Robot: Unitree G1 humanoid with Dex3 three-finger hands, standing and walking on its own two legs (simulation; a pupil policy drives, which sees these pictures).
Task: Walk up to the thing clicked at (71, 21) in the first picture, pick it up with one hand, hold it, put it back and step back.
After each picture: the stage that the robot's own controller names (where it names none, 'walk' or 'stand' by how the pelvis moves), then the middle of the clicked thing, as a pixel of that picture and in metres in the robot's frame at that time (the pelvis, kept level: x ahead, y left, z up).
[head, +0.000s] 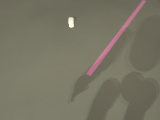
stand; (71, 22) +1.73 +0.19 -0.72
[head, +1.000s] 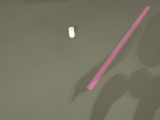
walk; (71, 32) +1.60 +0.29 -0.72
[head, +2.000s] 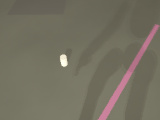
walk; (63, 60) +1.04 +0.29 -0.71
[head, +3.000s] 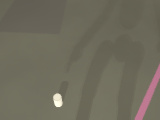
walk; (57, 100) +0.62 +0.23 -0.70
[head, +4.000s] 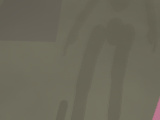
walk; out of the picture +0.37 +0.19 -0.70
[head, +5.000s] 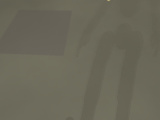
stand; out of the picture +0.30 +0.18 -0.72
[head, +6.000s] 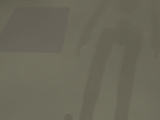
stand; out of the picture +0.31 +0.20 -0.73
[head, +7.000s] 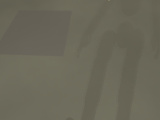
stand; out of the picture +0.30 +0.19 -0.73
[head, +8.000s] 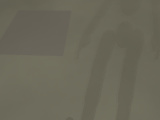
stand; out of the picture +0.30 +0.19 -0.73
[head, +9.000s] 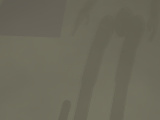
go down; out of the picture +0.32 +0.19 -0.70
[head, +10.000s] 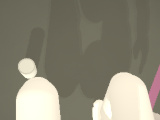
go down; (28, 69) +0.39 +0.21 -0.29
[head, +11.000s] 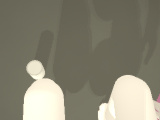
close in; (36, 70) +0.39 +0.20 -0.30
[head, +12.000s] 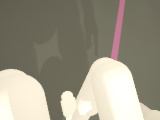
close in; out of the picture +0.39 +0.24 -0.22
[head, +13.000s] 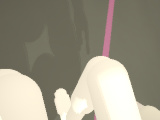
close; out of the picture +0.38 +0.25 -0.22
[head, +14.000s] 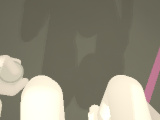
lift; (10, 76) +0.32 +0.25 -0.11
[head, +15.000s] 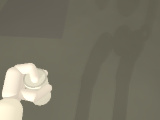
hold; (38, 87) +0.32 +0.16 +0.04
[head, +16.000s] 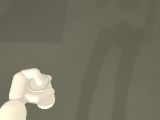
hold; (42, 92) +0.32 +0.16 +0.00
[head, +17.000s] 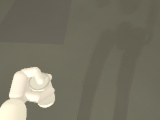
hold; (43, 90) +0.32 +0.16 +0.01
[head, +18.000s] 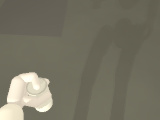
crouch; (40, 95) +0.31 +0.17 -0.03
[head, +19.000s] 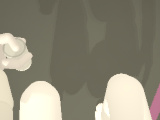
lower; (18, 55) +0.42 +0.20 -0.10
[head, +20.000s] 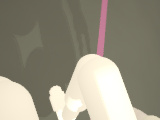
lower; out of the picture +0.41 +0.25 -0.23
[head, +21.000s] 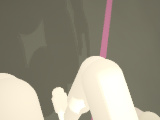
lower; out of the picture +0.40 +0.25 -0.23
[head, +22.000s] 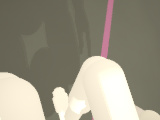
lower; out of the picture +0.40 +0.26 -0.23
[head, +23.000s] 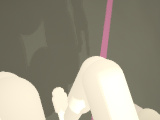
lower; out of the picture +0.39 +0.26 -0.23
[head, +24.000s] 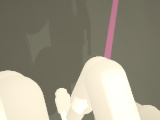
open; out of the picture +0.38 +0.23 -0.23
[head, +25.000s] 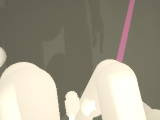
stand; out of the picture +0.37 +0.21 -0.22
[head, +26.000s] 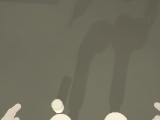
stand; (57, 106) +0.35 +0.16 -0.55
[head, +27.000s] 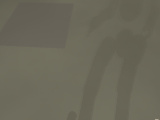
stand; out of the picture +0.32 +0.15 -0.66
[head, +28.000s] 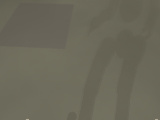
stand; out of the picture +0.32 +0.15 -0.67
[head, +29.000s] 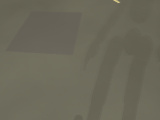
stand; out of the picture +0.35 +0.15 -0.72
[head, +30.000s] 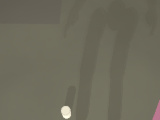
walk; (66, 112) +0.37 +0.14 -0.70
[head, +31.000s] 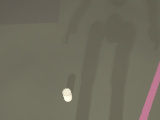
walk; (67, 95) +0.56 +0.17 -0.70
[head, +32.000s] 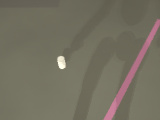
walk; (61, 62) +0.90 +0.25 -0.69
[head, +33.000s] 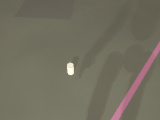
stand; (70, 68) +0.98 +0.17 -0.72
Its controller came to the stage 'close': yes
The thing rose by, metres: 0.73
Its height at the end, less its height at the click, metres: +0.00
